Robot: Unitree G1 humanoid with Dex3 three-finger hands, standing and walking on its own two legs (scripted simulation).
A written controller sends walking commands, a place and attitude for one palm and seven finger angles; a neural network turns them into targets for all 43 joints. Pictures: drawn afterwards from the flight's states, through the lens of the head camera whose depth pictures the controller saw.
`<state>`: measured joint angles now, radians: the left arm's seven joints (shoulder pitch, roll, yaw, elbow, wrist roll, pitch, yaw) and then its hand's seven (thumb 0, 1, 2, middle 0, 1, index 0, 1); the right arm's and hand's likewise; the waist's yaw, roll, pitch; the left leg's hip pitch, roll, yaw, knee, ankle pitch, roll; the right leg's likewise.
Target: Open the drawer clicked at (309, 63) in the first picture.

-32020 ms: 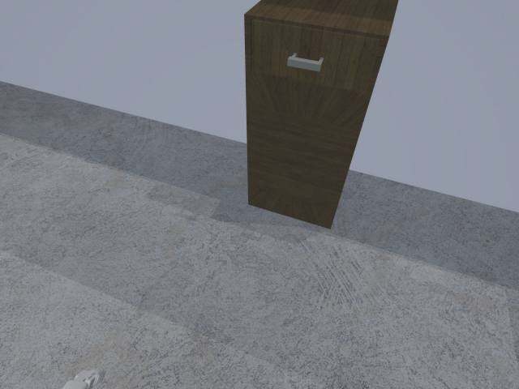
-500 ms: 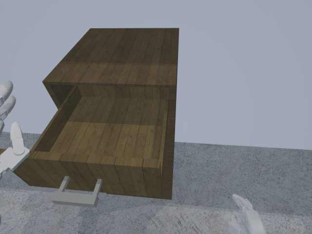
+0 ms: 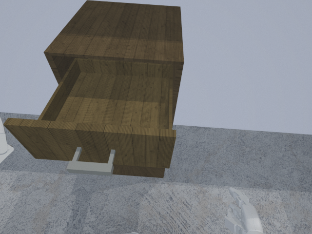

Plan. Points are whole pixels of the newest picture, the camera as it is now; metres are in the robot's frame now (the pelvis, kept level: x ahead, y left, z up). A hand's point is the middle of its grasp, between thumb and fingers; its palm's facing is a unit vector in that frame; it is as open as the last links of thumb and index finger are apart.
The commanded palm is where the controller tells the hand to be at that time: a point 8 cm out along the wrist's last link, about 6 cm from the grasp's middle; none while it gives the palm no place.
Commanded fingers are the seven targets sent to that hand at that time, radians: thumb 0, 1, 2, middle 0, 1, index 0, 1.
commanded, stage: step back with the hand held close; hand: left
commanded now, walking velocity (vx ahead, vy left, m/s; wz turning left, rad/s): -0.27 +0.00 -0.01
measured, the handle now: (93, 160) +0.27 +0.18 +0.05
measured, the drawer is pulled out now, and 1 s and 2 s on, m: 0.27 0.27 0.27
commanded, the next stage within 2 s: stop stepping back and stand still in 0.52 s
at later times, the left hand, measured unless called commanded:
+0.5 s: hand out of the picture +0.12 +0.23 +0.24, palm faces +0.38 -0.81 -0.44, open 7.4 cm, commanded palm +0.05 +0.29 +0.24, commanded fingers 0.00 0.90 0.90 -0.20 -0.30 -0.20 -0.30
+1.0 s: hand out of the picture -0.02 +0.25 +0.21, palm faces +0.49 -0.78 -0.38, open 7.4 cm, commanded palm -0.10 +0.28 +0.24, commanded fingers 0.00 0.90 0.90 -0.20 -0.30 -0.20 -0.30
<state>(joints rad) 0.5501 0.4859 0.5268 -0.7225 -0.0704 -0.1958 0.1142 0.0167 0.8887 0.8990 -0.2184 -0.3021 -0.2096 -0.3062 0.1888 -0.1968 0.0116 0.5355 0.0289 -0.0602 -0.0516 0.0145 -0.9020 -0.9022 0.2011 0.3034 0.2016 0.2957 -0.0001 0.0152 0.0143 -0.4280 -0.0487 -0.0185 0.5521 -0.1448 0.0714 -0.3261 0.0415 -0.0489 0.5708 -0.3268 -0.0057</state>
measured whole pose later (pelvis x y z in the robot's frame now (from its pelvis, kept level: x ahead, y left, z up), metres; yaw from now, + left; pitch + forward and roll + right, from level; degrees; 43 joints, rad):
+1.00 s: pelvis -0.21 -0.01 +0.00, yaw +3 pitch +0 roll +1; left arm 0.51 0.37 0.44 -0.63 -0.05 -0.19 0.16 0.02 0.89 0.90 -0.22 -0.30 -0.21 -0.31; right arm 0.24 -0.26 -0.05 0.63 0.03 -0.08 -0.05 0.02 -0.90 -0.90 0.20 0.30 0.20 0.30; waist -0.02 -0.04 0.00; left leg -0.20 0.00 0.02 0.51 -0.31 0.00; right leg -0.27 -0.05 -0.07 0.58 -0.27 0.00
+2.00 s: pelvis -0.23 -0.02 +0.01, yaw +6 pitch -1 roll -1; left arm 0.29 0.20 0.04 0.93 0.01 0.04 0.02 -0.03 0.98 0.90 -0.21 -0.30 -0.20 -0.30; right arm 0.32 -0.17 0.00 0.98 -0.02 0.03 -0.03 0.01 -0.91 -0.90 0.20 0.30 0.20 0.30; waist 0.00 -0.02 0.09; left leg -0.24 0.03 -0.01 0.54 -0.27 -0.01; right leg -0.23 0.00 -0.10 0.49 -0.24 -0.03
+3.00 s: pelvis -0.23 -0.01 +0.01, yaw +4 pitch -2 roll +0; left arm 0.29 0.11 0.02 1.15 0.01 0.01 0.03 0.01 0.91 0.90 -0.20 -0.30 -0.19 -0.30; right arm 0.33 -0.10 0.00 1.11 -0.01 0.01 -0.04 0.00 -0.91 -0.90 0.20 0.30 0.20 0.30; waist -0.01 0.02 0.07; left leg -0.16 0.01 0.04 0.43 -0.23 0.01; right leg -0.18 -0.02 -0.05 0.42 -0.20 0.00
